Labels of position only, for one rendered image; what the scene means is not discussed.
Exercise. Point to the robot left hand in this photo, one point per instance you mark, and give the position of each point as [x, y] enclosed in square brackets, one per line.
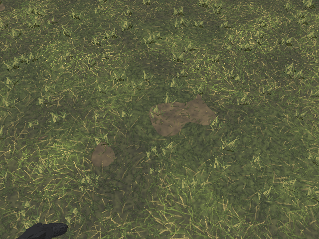
[44, 231]

